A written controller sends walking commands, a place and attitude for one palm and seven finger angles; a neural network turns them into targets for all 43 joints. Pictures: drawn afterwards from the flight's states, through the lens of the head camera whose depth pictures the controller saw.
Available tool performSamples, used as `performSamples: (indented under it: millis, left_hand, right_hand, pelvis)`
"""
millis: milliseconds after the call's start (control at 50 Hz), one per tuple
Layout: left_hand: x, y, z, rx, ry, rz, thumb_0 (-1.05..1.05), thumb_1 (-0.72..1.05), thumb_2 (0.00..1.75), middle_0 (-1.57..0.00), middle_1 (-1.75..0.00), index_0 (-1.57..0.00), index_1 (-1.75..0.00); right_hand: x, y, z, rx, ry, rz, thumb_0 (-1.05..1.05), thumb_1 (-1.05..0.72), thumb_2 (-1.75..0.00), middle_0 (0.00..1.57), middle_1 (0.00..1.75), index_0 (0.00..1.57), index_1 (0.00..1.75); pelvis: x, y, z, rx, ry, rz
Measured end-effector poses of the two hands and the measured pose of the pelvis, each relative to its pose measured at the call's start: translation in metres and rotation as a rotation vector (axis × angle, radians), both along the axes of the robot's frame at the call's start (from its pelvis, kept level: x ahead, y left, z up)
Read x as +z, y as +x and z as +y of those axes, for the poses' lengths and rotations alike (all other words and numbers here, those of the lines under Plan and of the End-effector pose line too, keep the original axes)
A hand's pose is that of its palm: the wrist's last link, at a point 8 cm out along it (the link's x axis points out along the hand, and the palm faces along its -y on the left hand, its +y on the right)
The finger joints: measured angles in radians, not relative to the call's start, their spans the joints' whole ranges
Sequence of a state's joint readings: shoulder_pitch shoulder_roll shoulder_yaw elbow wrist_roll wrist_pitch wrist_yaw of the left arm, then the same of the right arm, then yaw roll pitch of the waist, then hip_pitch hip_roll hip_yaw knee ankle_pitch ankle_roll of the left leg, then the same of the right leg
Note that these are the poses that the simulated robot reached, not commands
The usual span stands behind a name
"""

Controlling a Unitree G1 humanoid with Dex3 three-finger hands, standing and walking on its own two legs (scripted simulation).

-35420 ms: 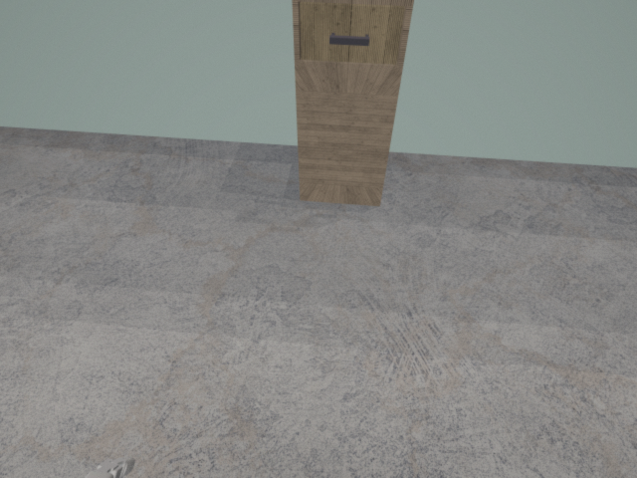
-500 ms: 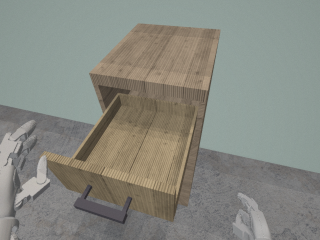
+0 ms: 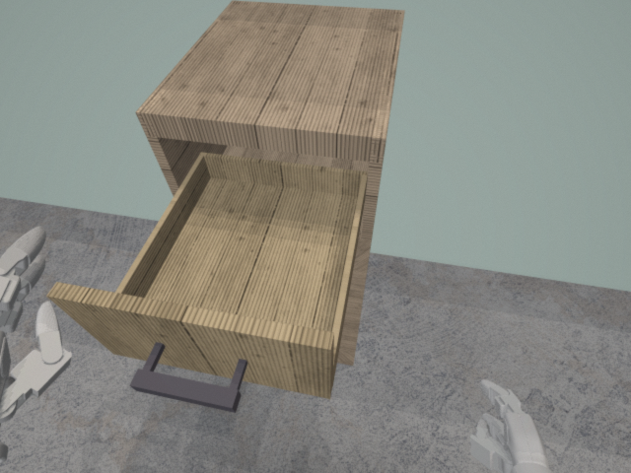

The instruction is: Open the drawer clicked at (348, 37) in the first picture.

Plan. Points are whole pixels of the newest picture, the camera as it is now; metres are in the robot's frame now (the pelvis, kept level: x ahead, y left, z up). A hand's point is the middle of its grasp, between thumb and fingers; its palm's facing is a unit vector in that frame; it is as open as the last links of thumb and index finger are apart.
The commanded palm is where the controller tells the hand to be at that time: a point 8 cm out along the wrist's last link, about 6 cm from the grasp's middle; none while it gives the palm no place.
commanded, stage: step back with the hand held close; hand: left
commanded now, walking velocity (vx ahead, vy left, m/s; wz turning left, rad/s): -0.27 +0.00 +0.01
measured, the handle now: (192, 374) +0.24 +0.17 -0.01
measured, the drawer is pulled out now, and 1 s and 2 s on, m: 0.30 0.30 0.30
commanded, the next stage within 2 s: stop stepping back and stand still in 1.04 s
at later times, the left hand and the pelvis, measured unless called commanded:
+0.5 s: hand out of the picture +0.13 +0.25 +0.16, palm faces +0.40 -0.81 -0.42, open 7.5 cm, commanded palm +0.06 +0.29 +0.18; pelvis -0.07 +0.01 -0.01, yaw +0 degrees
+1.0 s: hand out of the picture +0.06 +0.24 +0.16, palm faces +0.38 -0.79 -0.48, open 7.5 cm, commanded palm -0.02 +0.28 +0.18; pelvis -0.13 +0.00 -0.01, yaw +3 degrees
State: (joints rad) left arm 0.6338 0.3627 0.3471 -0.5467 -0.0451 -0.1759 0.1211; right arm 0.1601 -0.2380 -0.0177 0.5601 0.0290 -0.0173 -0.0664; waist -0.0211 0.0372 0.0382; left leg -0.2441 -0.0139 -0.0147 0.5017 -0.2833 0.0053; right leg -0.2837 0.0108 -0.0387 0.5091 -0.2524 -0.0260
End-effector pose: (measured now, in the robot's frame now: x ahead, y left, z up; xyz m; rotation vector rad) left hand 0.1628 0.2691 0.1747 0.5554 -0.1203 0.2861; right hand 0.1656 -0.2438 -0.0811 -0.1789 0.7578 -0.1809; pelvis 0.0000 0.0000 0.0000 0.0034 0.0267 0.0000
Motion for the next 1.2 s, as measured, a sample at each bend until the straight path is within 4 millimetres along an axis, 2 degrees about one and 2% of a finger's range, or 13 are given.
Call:
performSamples:
  millis: [100, 240, 400, 500, 620, 740, 840, 920, 980, 1060, 1120, 1200]
  left_hand:
    - [0.003, -0.015, 0.006, -0.027, 0.028, -0.009, 0.02, 0.88, 0.89, -0.21, -0.3, -0.21, -0.3]
    - [0.012, -0.044, 0.016, 0.006, 0.047, -0.087, 0.02, 0.88, 0.89, -0.21, -0.3, -0.21, -0.3]
    - [0.002, -0.072, 0.018, 0.045, -0.022, -0.133, 0.02, 0.88, 0.89, -0.21, -0.3, -0.21, -0.3]
    - [0.001, -0.078, 0.022, 0.033, -0.029, -0.155, 0.02, 0.88, 0.89, -0.21, -0.3, -0.21, -0.3]
    - [0.011, -0.085, 0.023, 0.018, 0.041, -0.177, 0.02, 0.88, 0.89, -0.21, -0.3, -0.21, -0.3]
    - [0.011, -0.094, 0.003, -0.019, 0.036, -0.167, 0.02, 0.89, 0.89, -0.21, -0.3, -0.21, -0.3]
    - [0.009, -0.111, -0.013, -0.057, 0.005, -0.151, 0.02, 0.88, 0.89, -0.21, -0.3, -0.21, -0.3]
    - [0.011, -0.127, -0.004, -0.028, 0.012, -0.14, 0.02, 0.88, 0.89, -0.21, -0.3, -0.21, -0.3]
    - [0.007, -0.14, 0.008, -0.001, 0.033, -0.142, 0.02, 0.88, 0.89, -0.21, -0.3, -0.21, -0.3]
    - [0.0, -0.156, 0.014, 0.039, 0.02, -0.129, 0.02, 0.88, 0.89, -0.21, -0.3, -0.21, -0.3]
    - [0.003, -0.17, 0.004, 0.049, -0.001, -0.12, 0.02, 0.88, 0.89, -0.21, -0.3, -0.21, -0.3]
    - [0.015, -0.186, -0.028, -0.008, 0.021, -0.165, 0.02, 0.89, 0.89, -0.21, -0.3, -0.2, -0.3]
  right_hand:
    - [0.004, -0.016, 0.003, -0.007, -0.019, 0.005, 0.01, -0.9, -0.9, 0.2, 0.3, 0.2, 0.3]
    - [0.006, -0.028, 0.019, 0.033, -0.013, -0.031, 0.01, -0.9, -0.9, 0.2, 0.3, 0.2, 0.3]
    - [0.005, -0.048, 0.029, 0.078, -0.018, -0.056, 0.01, -0.9, -0.9, 0.2, 0.3, 0.21, 0.3]
    - [0.006, -0.067, 0.028, 0.082, -0.054, -0.034, 0.01, -0.9, -0.9, 0.21, 0.3, 0.21, 0.3]
    - [0.003, -0.084, 0.028, 0.069, -0.046, -0.037, 0.01, -0.9, -0.9, 0.2, 0.3, 0.21, 0.3]
    - [-0.008, -0.092, 0.023, 0.082, -0.002, -0.033, 0.01, -0.9, -0.9, 0.2, 0.3, 0.21, 0.3]
    - [-0.01, -0.107, 0.01, 0.065, 0.007, -0.007, 0.01, -0.9, -0.9, 0.21, 0.3, 0.21, 0.3]
    - [0.0, -0.12, 0.003, 0.056, -0.036, 0.031, 0.01, -0.9, -0.9, 0.2, 0.3, 0.21, 0.3]
    - [0.002, -0.125, 0.001, 0.065, -0.08, 0.009, 0.01, -0.9, -0.9, 0.2, 0.3, 0.2, 0.3]
    - [0.001, -0.135, 0.006, 0.078, -0.062, -0.009, 0.01, -0.9, -0.9, 0.2, 0.3, 0.2, 0.3]
    - [0.001, -0.145, 0.012, 0.098, -0.018, -0.034, 0.01, -0.9, -0.9, 0.2, 0.3, 0.2, 0.3]
    - [-0.008, -0.16, 0.012, 0.13, 0.046, -0.059, 0.01, -0.9, -0.9, 0.2, 0.3, 0.21, 0.3]
  pelvis:
    - [-0.002, -0.013, 0.004, 0.004, 0.0, 0.005]
    - [-0.005, -0.034, 0.006, 0.005, 0.001, 0.002]
    - [-0.009, -0.057, 0.009, 0.004, -0.011, -0.001]
    - [-0.01, -0.067, 0.014, 0.008, -0.021, -0.002]
    - [-0.012, -0.075, 0.011, 0.015, -0.014, 0.003]
    - [-0.014, -0.093, -0.002, 0.0, -0.022, 0.002]
    - [-0.013, -0.107, -0.008, 0.019, -0.003, -0.001]
    - [-0.006, -0.116, -0.007, 0.027, 0.028, 0.011]
    - [-0.011, -0.128, -0.002, 0.05, 0.009, 0.02]
    - [-0.011, -0.148, -0.006, 0.041, 0.022, 0.007]
    - [-0.009, -0.158, -0.014, 0.024, 0.006, 0.011]
    - [-0.014, -0.176, -0.029, -0.01, 0.004, 0.016]
